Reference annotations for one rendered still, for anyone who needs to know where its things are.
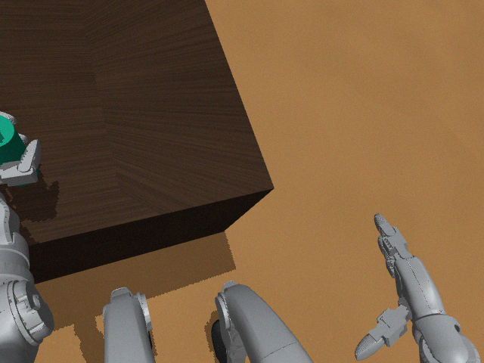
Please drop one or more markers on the bottle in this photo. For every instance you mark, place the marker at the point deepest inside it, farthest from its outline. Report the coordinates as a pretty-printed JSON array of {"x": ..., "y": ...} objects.
[{"x": 11, "y": 145}]

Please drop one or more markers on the left robot hand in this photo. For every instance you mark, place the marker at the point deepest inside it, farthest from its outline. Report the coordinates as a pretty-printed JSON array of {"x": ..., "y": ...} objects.
[{"x": 22, "y": 171}]

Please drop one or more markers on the right robot hand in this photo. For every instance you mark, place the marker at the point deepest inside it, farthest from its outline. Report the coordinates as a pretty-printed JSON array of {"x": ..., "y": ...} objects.
[{"x": 418, "y": 295}]

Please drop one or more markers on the left robot arm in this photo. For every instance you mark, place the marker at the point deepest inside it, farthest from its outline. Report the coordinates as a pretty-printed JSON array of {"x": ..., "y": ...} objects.
[{"x": 25, "y": 319}]

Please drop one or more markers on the right robot foot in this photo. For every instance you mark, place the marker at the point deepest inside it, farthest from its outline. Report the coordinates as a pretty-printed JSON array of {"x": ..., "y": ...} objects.
[{"x": 218, "y": 344}]

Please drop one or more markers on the right robot arm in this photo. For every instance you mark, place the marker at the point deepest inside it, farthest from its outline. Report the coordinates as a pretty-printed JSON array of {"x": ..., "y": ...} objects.
[{"x": 440, "y": 340}]

